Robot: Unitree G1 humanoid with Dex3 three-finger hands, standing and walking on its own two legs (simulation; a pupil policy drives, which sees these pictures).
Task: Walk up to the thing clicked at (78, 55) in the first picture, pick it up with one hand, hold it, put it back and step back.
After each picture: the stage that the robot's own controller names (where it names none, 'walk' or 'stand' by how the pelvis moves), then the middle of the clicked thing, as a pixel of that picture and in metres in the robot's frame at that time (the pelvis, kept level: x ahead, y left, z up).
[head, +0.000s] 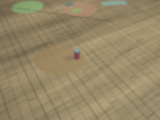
stand; (76, 54) +1.32 +0.06 -0.72
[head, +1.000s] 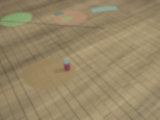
walk; (66, 65) +1.19 +0.26 -0.71
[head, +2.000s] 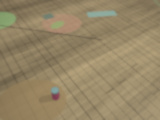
walk; (55, 93) +0.74 +0.24 -0.69
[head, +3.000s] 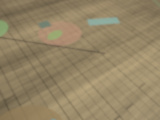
walk; out of the picture +0.46 +0.17 -0.71
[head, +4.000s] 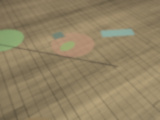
stand; out of the picture +0.40 +0.17 -0.72
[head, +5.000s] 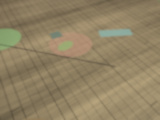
stand; out of the picture +0.39 +0.17 -0.72
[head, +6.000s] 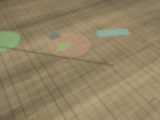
stand; out of the picture +0.41 +0.18 -0.73
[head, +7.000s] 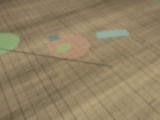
stand; out of the picture +0.40 +0.19 -0.73
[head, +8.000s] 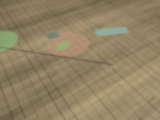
go down; out of the picture +0.40 +0.19 -0.73
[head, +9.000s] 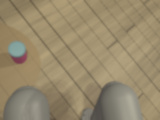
go down; (18, 53) +0.49 +0.21 -0.30
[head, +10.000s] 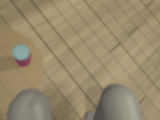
approach; (22, 56) +0.48 +0.21 -0.31
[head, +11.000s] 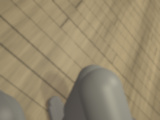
close in; out of the picture +0.48 +0.26 -0.23
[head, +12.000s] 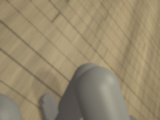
close; out of the picture +0.47 +0.27 -0.23
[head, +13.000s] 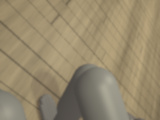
lift; out of the picture +0.42 +0.22 -0.24
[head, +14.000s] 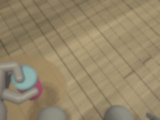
lift; (28, 84) +0.34 +0.18 -0.03
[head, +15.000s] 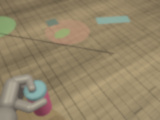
hold; (39, 99) +0.32 +0.16 +0.00
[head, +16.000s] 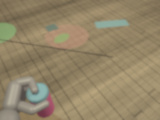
hold; (41, 101) +0.32 +0.15 +0.00
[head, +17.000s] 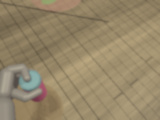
crouch; (34, 87) +0.37 +0.16 -0.06
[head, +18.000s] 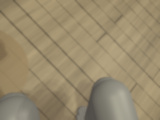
lower; out of the picture +0.50 +0.24 -0.11
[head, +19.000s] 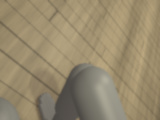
lower; out of the picture +0.45 +0.27 -0.24
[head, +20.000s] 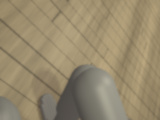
lower; out of the picture +0.45 +0.27 -0.24
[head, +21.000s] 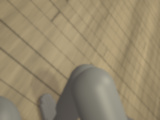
lower; out of the picture +0.45 +0.27 -0.24
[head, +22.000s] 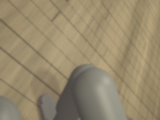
lower; out of the picture +0.45 +0.27 -0.24
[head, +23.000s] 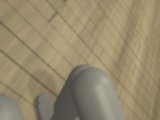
open; out of the picture +0.45 +0.25 -0.25
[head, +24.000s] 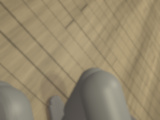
stand; out of the picture +0.44 +0.24 -0.25
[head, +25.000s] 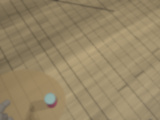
walk; (50, 100) +0.43 +0.16 -0.54
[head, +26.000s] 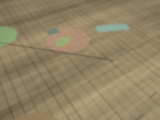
stand; out of the picture +0.39 +0.16 -0.66
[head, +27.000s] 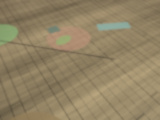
stand; out of the picture +0.38 +0.16 -0.67
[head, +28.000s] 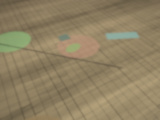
stand; out of the picture +0.40 +0.14 -0.72
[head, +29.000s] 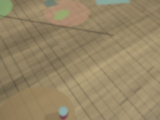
walk; (63, 113) +0.44 +0.09 -0.71
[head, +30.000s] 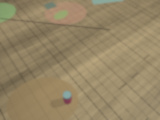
walk; (67, 97) +0.61 +0.13 -0.70
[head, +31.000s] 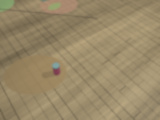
walk; (56, 69) +0.93 +0.26 -0.69
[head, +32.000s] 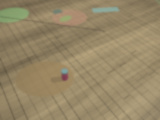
stand; (64, 74) +1.01 +0.18 -0.71
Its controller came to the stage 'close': yes
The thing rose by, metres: 0.72
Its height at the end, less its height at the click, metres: +0.00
